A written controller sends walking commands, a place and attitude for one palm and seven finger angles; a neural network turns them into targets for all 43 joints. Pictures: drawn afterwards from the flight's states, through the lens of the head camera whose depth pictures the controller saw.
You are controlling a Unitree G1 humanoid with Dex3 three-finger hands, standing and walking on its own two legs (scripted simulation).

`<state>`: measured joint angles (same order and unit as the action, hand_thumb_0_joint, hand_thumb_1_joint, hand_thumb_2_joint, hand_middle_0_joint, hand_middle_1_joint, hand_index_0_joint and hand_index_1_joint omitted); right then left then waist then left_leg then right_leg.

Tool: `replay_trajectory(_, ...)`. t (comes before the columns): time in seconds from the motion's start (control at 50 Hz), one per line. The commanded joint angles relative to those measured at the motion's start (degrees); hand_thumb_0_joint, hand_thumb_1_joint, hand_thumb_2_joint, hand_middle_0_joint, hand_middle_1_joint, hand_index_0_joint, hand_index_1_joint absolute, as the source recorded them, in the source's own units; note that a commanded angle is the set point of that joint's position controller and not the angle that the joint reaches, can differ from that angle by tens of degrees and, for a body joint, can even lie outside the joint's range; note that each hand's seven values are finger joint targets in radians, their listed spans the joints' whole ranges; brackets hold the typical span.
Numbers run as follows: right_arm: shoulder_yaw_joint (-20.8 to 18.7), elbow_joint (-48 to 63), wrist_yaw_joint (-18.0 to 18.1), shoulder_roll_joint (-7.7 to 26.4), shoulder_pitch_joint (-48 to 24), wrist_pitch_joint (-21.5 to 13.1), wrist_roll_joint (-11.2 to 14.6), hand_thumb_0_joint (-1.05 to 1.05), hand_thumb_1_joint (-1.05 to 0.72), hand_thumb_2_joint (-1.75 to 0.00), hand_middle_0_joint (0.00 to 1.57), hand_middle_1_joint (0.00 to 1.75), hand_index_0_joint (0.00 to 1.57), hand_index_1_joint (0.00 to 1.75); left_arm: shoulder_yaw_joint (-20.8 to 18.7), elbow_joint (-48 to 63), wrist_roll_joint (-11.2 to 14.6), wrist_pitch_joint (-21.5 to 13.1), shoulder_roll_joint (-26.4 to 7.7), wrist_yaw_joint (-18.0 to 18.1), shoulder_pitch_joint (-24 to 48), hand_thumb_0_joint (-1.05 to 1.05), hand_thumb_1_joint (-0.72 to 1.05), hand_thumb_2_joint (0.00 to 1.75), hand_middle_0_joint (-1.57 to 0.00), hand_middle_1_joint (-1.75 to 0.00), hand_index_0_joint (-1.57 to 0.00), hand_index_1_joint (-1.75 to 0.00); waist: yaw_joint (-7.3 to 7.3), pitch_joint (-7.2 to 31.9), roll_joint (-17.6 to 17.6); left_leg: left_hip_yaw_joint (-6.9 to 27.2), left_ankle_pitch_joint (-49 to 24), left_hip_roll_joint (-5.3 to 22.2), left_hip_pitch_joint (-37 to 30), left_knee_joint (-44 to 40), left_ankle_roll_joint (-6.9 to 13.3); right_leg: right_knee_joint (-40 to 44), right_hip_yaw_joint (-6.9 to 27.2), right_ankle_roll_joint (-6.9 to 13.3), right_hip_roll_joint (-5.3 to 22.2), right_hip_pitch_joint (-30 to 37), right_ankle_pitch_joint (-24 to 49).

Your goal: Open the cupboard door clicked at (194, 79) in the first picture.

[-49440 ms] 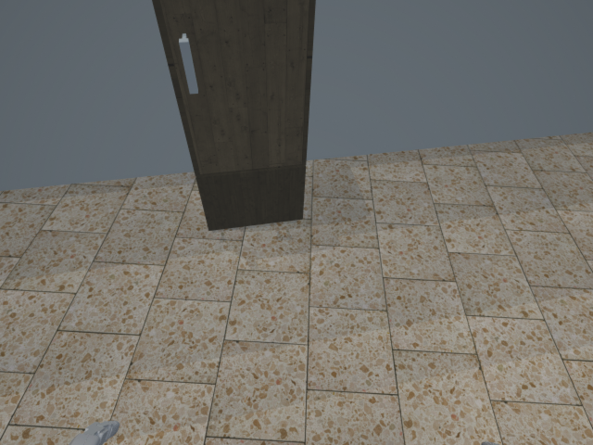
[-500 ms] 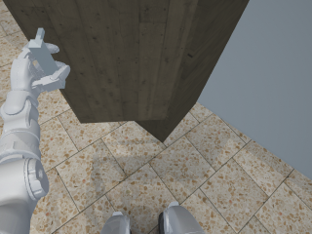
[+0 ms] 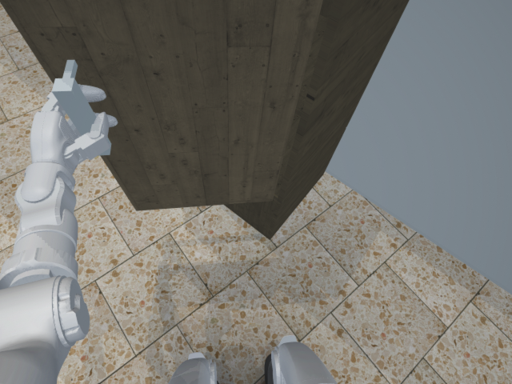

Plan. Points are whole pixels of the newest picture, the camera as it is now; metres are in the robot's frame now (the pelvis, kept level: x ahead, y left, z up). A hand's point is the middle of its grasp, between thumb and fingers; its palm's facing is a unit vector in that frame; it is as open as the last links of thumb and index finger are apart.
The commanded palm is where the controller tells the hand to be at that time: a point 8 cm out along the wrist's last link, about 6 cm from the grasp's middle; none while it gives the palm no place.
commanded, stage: pull the door open along its arc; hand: left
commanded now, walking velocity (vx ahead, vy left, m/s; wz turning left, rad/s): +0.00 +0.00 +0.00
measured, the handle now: (88, 110) +0.53 +0.23 +0.07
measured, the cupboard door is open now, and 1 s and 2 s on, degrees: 45 90 89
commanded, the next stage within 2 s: open thumb and fingers to let go in 0.92 s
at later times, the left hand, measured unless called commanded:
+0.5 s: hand (135, 226) +0.33 +0.14 +0.07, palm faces +0.21 -0.98 +0.04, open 6.3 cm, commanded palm +0.28 +0.21 +0.07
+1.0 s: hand (206, 279) +0.26 +0.05 +0.07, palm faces +0.41 -0.91 +0.00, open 6.3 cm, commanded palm +0.21 +0.10 +0.07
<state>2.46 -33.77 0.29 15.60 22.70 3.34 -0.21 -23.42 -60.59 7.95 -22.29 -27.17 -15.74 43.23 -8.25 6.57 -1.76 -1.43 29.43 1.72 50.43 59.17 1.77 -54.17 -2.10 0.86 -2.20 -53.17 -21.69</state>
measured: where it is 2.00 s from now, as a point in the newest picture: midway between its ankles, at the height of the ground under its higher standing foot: outside the picture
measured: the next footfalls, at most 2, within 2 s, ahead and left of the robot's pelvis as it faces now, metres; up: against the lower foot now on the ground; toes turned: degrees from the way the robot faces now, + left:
none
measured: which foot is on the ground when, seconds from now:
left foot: down 0.00-1.00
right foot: down 0.00-1.00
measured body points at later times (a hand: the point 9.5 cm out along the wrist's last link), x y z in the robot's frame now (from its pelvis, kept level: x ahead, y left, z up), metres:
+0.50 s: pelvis +0.01 -0.01 +0.02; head +0.07 -0.02 +0.46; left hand +0.31 +0.19 +0.07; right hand +0.18 -0.24 -0.08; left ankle -0.02 +0.09 -0.67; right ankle +0.04 -0.11 -0.67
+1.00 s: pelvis +0.01 -0.05 +0.02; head +0.04 -0.07 +0.47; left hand +0.23 +0.10 +0.08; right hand +0.18 -0.27 -0.08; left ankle -0.02 +0.09 -0.67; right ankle +0.04 -0.12 -0.67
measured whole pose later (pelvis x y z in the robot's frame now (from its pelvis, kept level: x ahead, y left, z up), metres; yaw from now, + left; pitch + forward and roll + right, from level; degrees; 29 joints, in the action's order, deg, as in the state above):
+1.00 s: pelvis +0.01 -0.05 +0.02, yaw +4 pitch +10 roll +1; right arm 0.0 -30.5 -0.6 12.2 14.7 -1.5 -4.0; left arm 13.0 1.0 -3.6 -16.2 4.6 28.1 -19.3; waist -1.0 7.8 -2.2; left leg 1.8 27.7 0.7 34.4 51.9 -2.1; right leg -52.3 -5.1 4.5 -1.2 -38.3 -24.4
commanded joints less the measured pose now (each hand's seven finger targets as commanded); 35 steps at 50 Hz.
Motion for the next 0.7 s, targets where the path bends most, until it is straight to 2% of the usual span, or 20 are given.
replay_trajectory(0.0, -4.2, 5.7, 0.5, 9.4, 6.2, -0.9, 0.5, 0.00, -0.90, -0.90, 0.20, 0.30, 0.20, 0.30, -1.0, 16.5, 2.3, -4.1, -12.1, -1.2, 10.6, 0.00, 0.90, 0.90, -0.40, -1.35, -0.40, -1.35, 3.25, 27.6, -3.6, 2.5, -28.5, -0.8, -14.6, -8.4, -0.9, 4.5, 0.7, 0.7, -0.6, 21.6, 21.7)
replay_trajectory(0.02, -4.3, 6.2, 0.5, 9.4, 5.8, -0.9, 0.7, 0.00, -0.90, -0.90, 0.20, 0.30, 0.20, 0.30, -0.5, 17.8, 2.7, -3.8, -11.2, -1.4, 7.8, 0.00, 0.90, 0.90, -0.40, -1.35, -0.40, -1.35, 3.63, 26.9, -2.5, 2.3, -27.9, -0.9, -14.0, -9.0, -0.7, 4.9, 0.8, 0.8, -0.5, 22.8, 21.9)
replay_trajectory(0.08, -4.6, 7.6, 0.3, 8.9, 4.5, -1.1, 1.1, 0.00, -0.90, -0.90, 0.20, 0.30, 0.20, 0.30, -0.4, 24.9, 4.1, -3.9, -9.6, -1.5, -0.3, 0.00, 0.90, 0.90, -0.40, -1.35, -0.40, -1.35, 5.50, 28.1, -4.3, 1.9, -32.8, -0.8, -16.5, -10.0, -1.0, 5.0, 0.9, 0.9, -0.3, 25.2, 24.9)
replay_trajectory(0.1, -4.7, 8.1, 0.2, 8.7, 4.1, -1.2, 1.2, 0.00, -0.90, -0.90, 0.20, 0.30, 0.20, 0.30, 0.1, 27.6, 4.6, -3.9, -8.6, -1.4, -3.3, 0.00, 0.90, 0.90, -0.40, -1.35, -0.40, -1.35, 5.89, 27.8, -3.7, 1.9, -34.4, -0.6, -17.1, -10.3, -1.1, 5.2, 0.7, 0.9, -0.2, 25.7, 25.8)
replay_trajectory(0.14, -4.8, 9.5, -0.1, 8.3, 3.0, -1.8, 1.5, 0.00, -0.90, -0.90, 0.20, 0.30, 0.20, 0.30, 1.1, 32.6, 5.8, -3.9, -6.3, -1.2, -10.6, 0.00, 0.90, 0.90, -0.40, -1.35, -0.40, -1.35, 6.97, 26.7, -3.1, 1.6, -36.3, -0.6, -16.9, -11.0, -0.9, 5.3, 0.8, 1.0, -0.2, 27.5, 27.3)
replay_trajectory(0.2, -4.7, 10.7, -0.4, 7.7, 0.5, -2.4, 1.6, 0.00, -0.90, -0.90, 0.20, 0.30, 0.20, 0.30, 0.9, 37.7, 6.9, -3.5, -4.3, -0.3, -20.7, 0.00, 0.90, 0.90, -0.40, -1.35, -0.40, -1.35, 7.88, 22.6, -1.7, 1.0, -34.1, -0.8, -15.1, -12.4, -0.9, 5.9, 0.8, 0.9, 0.2, 29.4, 27.8)
replay_trajectory(0.26, -4.8, 12.1, -0.6, 6.6, -2.3, -3.4, 1.6, 0.00, -0.90, -0.90, 0.20, 0.30, 0.20, 0.30, -0.5, 44.8, 8.4, -3.7, -1.5, 3.6, -28.3, 0.00, 0.90, 0.90, -0.40, -1.35, -0.40, -1.35, 9.58, 20.4, -1.5, 0.5, -31.9, -1.4, -14.6, -13.3, -1.3, 6.3, 0.5, 0.9, 0.3, 30.6, 27.1)
replay_trajectory(0.28, -4.8, 12.2, -0.7, 5.9, -3.3, -3.8, 1.6, 0.00, -0.90, -0.90, 0.20, 0.30, 0.20, 0.30, -0.8, 46.8, 9.0, -3.6, 0.6, 6.2, -30.6, 0.00, 0.90, 0.90, -0.40, -1.35, -0.40, -1.35, 10.40, 19.5, -0.7, 0.3, -30.7, -1.6, -14.2, -13.5, -1.5, 6.4, 0.2, 0.8, 0.3, 30.2, 26.2)
replay_trajectory(0.3, -4.9, 12.3, -0.7, 5.3, -4.2, -4.1, 1.4, 0.00, -0.90, -0.90, 0.20, 0.30, 0.20, 0.30, 0.1, 48.8, 8.9, -3.4, 3.1, 9.2, -32.0, 0.00, 0.90, 0.90, -0.40, -1.35, -0.40, -1.35, 10.46, 19.0, 0.6, 0.4, -30.0, -1.6, -14.3, -13.7, -1.8, 6.3, -0.3, 0.7, 0.4, 29.8, 25.4)
replay_trajectory(0.32, -4.8, 12.4, -0.9, 5.0, -5.0, -4.4, 1.2, 0.00, -0.90, -0.90, 0.20, 0.30, 0.20, 0.30, 1.0, 50.4, 8.4, -3.2, 5.0, 11.7, -33.3, 0.00, 0.90, 0.90, -0.40, -1.35, -0.40, -1.35, 10.62, 17.9, -0.2, 0.5, -29.1, -1.7, -14.5, -13.9, -2.1, 6.3, -0.5, 0.7, 0.5, 29.1, 24.2)
replay_trajectory(0.34, -4.7, 12.6, -1.0, 4.8, -5.7, -4.7, 1.0, 0.00, -0.90, -0.90, 0.20, 0.30, 0.20, 0.30, 2.0, 52.1, 7.4, -3.2, 6.0, 14.4, -34.9, 0.00, 0.90, 0.90, -0.40, -1.35, -0.40, -1.35, 10.68, 16.8, 1.5, 0.7, -27.5, -1.7, -13.9, -13.8, -1.9, 6.3, -0.6, 0.8, 0.5, 28.9, 22.7)
replay_trajectory(0.36, -4.6, 12.5, -1.2, 4.5, -6.6, -4.8, 0.7, 0.00, -0.90, -0.90, 0.20, 0.30, 0.20, 0.30, 3.0, 52.7, 6.2, -2.8, 7.6, 17.0, -36.4, 0.00, 0.90, 0.90, -0.40, -1.35, -0.40, -1.35, 10.76, 16.0, 0.4, 0.7, -26.2, -1.9, -14.0, -13.8, -2.0, 6.2, -0.6, 0.8, 0.8, 28.0, 21.8)
replay_trajectory(0.38, -4.6, 12.2, -1.2, 4.1, -7.3, -4.8, 0.3, 0.00, -0.90, -0.90, 0.20, 0.30, 0.20, 0.30, 3.6, 53.7, 5.1, -2.6, 8.8, 19.9, -35.9, 0.00, 0.90, 0.90, -0.40, -1.35, -0.40, -1.35, 10.58, 15.7, 1.3, 0.7, -24.6, -2.0, -13.6, -13.5, -1.9, 6.2, -0.6, 0.7, 1.0, 27.4, 20.7)
replay_trajectory(0.44, -4.5, 12.2, -1.3, 3.4, -8.4, -5.0, -1.0, 0.00, -0.90, -0.90, 0.20, 0.30, 0.20, 0.30, 7.7, 58.3, 0.6, -2.4, 12.4, 27.0, -37.2, 0.00, 0.90, 0.90, -0.40, -1.35, -0.40, -1.35, 10.46, 16.0, 2.2, 1.1, -23.3, -2.1, -13.9, -12.8, -1.8, 5.9, -0.3, 0.8, 1.4, 27.5, 19.4)
replay_trajectory(0.48, -4.4, 11.7, -1.3, 2.7, -9.4, -5.0, -1.5, 0.00, -0.90, -0.90, 0.20, 0.30, 0.20, 0.30, 10.7, 59.1, -1.3, -1.8, 16.2, 31.3, -37.5, 0.00, 0.90, 0.90, -0.40, -1.35, -0.40, -1.35, 10.12, 16.0, 2.8, 1.0, -21.5, -2.3, -13.7, -12.4, -1.7, 6.2, 0.0, 0.7, 1.8, 27.6, 18.7)
replay_trajectory(0.5, -4.3, 11.9, -1.3, 2.4, -10.0, -5.0, -1.8, 0.00, -0.90, -0.90, 0.20, 0.30, 0.20, 0.30, 12.4, 60.4, -2.4, -1.4, 17.9, 33.3, -38.0, 0.00, 0.90, 0.90, -0.40, -1.35, -0.40, -1.35, 10.37, 15.9, 1.8, 0.9, -20.6, -2.5, -13.7, -12.2, -1.7, 6.3, 0.2, 0.7, 1.9, 27.3, 17.9)
replay_trajectory(0.54, -4.2, 11.7, -1.1, 2.4, -10.0, -4.8, -2.3, 0.00, -0.90, -0.90, 0.20, 0.30, 0.20, 0.30, 15.4, 60.4, -4.4, -0.7, 19.9, 35.8, -39.4, 0.00, 0.90, 0.90, -0.40, -1.35, -0.40, -1.35, 9.36, 14.9, 4.7, 1.2, -18.5, -2.6, -13.0, -12.1, -1.3, 7.6, 0.6, 0.6, 2.1, 27.7, 16.5)
replay_trajectory(0.62, -4.0, 11.9, -0.7, 1.5, -11.5, -4.8, -2.8, 0.00, -0.90, -0.90, 0.20, 0.30, 0.20, 0.30, 20.1, 63.5, -7.2, 0.9, 23.8, 40.5, -40.2, 0.00, 0.90, 0.90, -0.40, -1.35, -0.40, -1.35, 9.32, 15.6, 3.5, 1.1, -17.0, -3.0, -13.3, -12.0, -1.2, 8.7, 1.6, 0.5, 2.8, 29.2, 15.8)
replay_trajectory(0.64, -4.1, 11.9, -0.5, 1.5, -11.3, -4.8, -3.0, 0.00, -0.90, -0.90, 0.20, 0.30, 0.20, 0.30, 21.2, 63.5, -7.8, 1.5, 24.5, 41.3, -41.5, 0.00, 0.90, 0.90, -0.40, -1.35, -0.40, -1.35, 8.94, 15.9, 5.6, 1.3, -16.7, -3.0, -13.0, -11.9, -1.1, 9.3, 2.0, 0.4, 2.8, 30.2, 16.1)
replay_trajectory(0.68, -3.9, 11.9, -0.4, 1.1, -11.9, -5.0, -3.1, 0.00, -0.90, -0.90, 0.20, 0.30, 0.20, 0.30, 24.3, 65.2, -8.5, 2.1, 26.7, 41.8, -43.1, 0.00, 0.90, 0.90, -0.40, -1.35, -0.40, -1.35, 8.68, 15.5, 5.2, 1.1, -16.3, -3.1, -13.5, -12.0, -1.1, 10.2, 2.6, 0.2, 3.3, 30.8, 16.6)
